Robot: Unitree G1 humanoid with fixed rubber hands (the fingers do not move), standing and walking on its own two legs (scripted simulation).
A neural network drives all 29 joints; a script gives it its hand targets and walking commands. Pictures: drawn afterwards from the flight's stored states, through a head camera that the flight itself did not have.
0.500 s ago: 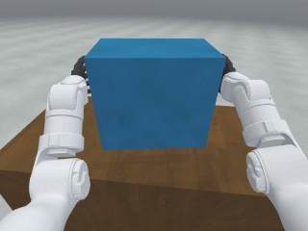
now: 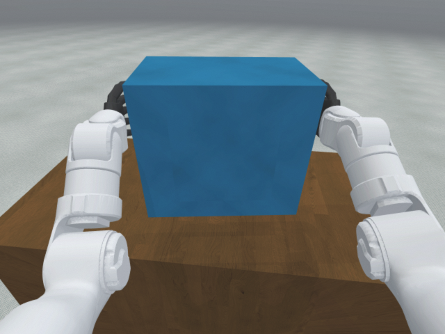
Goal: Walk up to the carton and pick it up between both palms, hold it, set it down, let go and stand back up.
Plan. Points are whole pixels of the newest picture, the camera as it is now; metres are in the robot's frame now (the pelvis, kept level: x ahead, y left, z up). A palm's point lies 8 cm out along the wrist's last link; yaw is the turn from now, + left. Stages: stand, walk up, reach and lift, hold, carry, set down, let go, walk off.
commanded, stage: hold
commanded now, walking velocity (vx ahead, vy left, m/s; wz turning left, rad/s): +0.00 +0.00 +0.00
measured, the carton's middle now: (222, 136) +0.39 +0.00 +0.25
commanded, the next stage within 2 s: none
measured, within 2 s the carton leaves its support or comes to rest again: neither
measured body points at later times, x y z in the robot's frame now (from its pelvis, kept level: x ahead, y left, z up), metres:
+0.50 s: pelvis +0.01 +0.00 +0.00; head -0.08 +0.02 +0.44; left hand +0.40 +0.17 +0.27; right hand +0.39 -0.20 +0.28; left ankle +0.03 +0.12 -0.75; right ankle +0.02 -0.12 -0.75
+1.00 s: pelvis +0.01 +0.00 +0.00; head -0.08 +0.01 +0.44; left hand +0.40 +0.18 +0.28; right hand +0.39 -0.19 +0.29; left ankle +0.03 +0.12 -0.75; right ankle +0.02 -0.12 -0.75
